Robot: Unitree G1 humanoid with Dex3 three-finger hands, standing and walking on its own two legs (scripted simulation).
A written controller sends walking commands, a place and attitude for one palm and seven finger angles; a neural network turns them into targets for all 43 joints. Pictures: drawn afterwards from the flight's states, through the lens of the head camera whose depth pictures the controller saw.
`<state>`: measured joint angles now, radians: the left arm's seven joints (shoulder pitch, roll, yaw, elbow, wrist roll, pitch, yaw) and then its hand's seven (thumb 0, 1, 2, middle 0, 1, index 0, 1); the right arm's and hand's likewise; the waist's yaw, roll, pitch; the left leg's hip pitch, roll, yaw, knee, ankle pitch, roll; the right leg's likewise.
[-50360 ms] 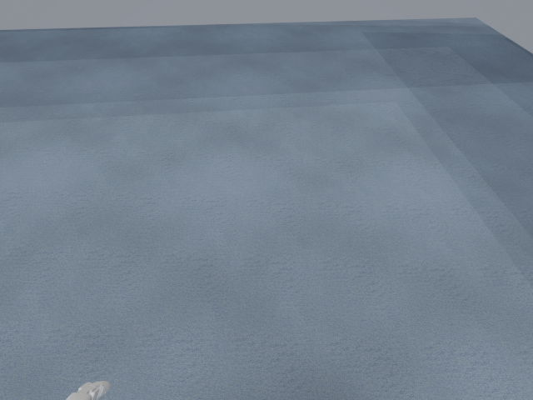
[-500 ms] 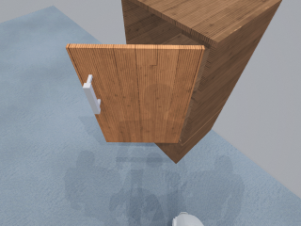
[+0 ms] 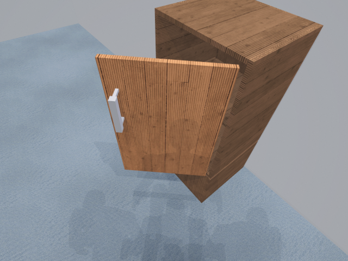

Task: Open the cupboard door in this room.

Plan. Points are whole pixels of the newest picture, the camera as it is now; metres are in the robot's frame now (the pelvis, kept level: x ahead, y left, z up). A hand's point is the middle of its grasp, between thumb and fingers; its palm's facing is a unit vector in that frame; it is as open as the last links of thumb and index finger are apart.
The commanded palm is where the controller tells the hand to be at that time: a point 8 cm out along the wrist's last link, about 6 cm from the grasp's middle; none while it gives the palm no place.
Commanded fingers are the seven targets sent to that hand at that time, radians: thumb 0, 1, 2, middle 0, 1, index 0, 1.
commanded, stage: come to a stop and stand still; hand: left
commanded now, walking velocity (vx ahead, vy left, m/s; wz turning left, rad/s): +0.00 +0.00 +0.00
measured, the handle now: (117, 111) +0.53 +0.23 +0.00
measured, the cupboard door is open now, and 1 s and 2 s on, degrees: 47 47 47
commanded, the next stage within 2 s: look again from close up in 0.76 s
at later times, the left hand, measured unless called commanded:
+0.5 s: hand out of the picture -0.04 +0.17 -0.16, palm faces +0.02 -0.99 -0.17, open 7.3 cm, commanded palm none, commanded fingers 0.00 0.90 0.90 -0.20 -0.30 -0.20 -0.30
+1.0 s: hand out of the picture -0.05 +0.17 -0.17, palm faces +0.01 -0.99 -0.17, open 7.4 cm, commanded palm none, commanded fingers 0.00 0.90 0.90 -0.20 -0.30 -0.20 -0.30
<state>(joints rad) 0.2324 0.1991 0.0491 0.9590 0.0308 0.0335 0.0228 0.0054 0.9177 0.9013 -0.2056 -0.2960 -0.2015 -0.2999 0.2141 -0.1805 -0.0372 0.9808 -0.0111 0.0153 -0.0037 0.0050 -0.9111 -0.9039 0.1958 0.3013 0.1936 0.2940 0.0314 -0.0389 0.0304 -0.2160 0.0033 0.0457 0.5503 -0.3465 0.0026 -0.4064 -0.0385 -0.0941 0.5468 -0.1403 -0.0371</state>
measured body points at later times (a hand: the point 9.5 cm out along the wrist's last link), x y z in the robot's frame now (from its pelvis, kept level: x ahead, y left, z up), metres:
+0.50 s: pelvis -0.04 +0.01 +0.01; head -0.03 +0.01 +0.46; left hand -0.04 +0.22 -0.15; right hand -0.05 -0.20 -0.15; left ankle -0.02 +0.12 -0.73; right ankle -0.02 -0.11 -0.73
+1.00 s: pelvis -0.03 +0.02 +0.01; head -0.02 +0.01 +0.46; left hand -0.05 +0.23 -0.15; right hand -0.04 -0.19 -0.16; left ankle -0.02 +0.12 -0.73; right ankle -0.02 -0.11 -0.73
